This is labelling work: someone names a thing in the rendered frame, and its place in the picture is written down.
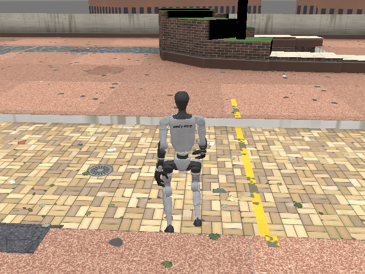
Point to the robot right forearm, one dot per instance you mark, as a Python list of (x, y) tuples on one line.
[(203, 148)]

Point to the robot left hand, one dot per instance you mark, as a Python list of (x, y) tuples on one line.
[(157, 177)]

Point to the right robot upper arm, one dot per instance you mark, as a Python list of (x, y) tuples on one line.
[(201, 129)]

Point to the right robot shin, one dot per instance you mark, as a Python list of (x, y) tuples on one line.
[(197, 201)]

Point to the left robot upper arm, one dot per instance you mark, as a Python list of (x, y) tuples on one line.
[(163, 130)]

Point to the robot head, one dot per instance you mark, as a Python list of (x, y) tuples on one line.
[(181, 100)]

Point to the robot right hand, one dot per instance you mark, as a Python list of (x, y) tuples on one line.
[(198, 152)]

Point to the robot left forearm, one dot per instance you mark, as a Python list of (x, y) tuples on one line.
[(160, 158)]

